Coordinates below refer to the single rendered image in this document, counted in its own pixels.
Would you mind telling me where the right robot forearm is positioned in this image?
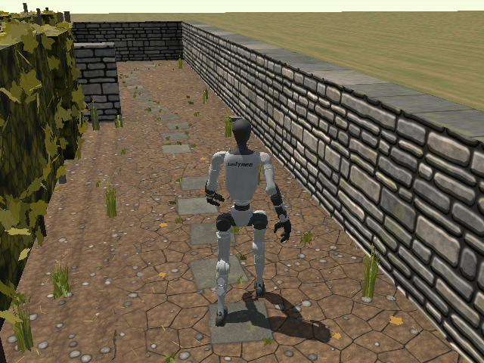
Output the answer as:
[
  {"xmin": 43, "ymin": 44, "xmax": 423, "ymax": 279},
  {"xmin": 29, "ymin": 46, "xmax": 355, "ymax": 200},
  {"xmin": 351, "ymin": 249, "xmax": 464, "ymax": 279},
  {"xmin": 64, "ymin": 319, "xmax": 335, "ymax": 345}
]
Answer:
[{"xmin": 270, "ymin": 183, "xmax": 289, "ymax": 222}]

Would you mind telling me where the robot head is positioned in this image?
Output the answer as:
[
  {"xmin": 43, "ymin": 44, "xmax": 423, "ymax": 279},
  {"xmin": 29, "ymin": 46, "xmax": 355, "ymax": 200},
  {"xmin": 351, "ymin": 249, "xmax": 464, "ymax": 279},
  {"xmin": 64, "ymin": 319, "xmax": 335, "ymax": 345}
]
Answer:
[{"xmin": 229, "ymin": 119, "xmax": 255, "ymax": 155}]

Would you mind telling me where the left robot forearm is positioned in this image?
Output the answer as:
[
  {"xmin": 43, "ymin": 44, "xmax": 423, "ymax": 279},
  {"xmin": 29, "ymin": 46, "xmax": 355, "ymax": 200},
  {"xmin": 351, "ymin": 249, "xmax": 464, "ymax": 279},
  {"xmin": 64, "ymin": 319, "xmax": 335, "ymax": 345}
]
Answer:
[{"xmin": 205, "ymin": 180, "xmax": 215, "ymax": 199}]

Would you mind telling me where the robot right hand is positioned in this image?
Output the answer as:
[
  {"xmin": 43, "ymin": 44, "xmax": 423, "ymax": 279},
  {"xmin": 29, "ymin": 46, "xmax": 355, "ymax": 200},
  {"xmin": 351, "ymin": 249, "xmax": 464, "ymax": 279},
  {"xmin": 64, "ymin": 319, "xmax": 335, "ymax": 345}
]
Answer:
[{"xmin": 274, "ymin": 217, "xmax": 291, "ymax": 243}]

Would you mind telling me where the left robot thigh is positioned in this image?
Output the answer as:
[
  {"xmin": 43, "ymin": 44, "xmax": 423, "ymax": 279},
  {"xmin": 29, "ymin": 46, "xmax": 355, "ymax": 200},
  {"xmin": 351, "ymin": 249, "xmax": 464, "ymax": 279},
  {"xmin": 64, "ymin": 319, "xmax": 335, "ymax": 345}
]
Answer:
[{"xmin": 216, "ymin": 213, "xmax": 231, "ymax": 275}]

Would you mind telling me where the right robot upper arm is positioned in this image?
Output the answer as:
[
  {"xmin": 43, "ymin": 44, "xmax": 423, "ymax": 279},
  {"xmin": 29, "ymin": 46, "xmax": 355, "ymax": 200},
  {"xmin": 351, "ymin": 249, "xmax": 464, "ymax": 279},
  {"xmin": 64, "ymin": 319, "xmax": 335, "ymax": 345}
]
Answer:
[{"xmin": 257, "ymin": 152, "xmax": 277, "ymax": 195}]

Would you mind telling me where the robot left hand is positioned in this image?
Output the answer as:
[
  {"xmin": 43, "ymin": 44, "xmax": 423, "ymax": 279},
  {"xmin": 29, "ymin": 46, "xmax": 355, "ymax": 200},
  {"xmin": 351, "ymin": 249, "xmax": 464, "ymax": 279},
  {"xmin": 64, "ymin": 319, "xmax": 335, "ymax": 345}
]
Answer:
[{"xmin": 206, "ymin": 193, "xmax": 225, "ymax": 206}]

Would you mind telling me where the left robot upper arm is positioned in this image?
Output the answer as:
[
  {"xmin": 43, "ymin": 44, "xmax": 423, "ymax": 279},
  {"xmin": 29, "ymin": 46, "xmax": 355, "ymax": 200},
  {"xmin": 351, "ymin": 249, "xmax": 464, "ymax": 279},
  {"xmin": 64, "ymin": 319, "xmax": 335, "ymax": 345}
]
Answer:
[{"xmin": 206, "ymin": 151, "xmax": 227, "ymax": 191}]

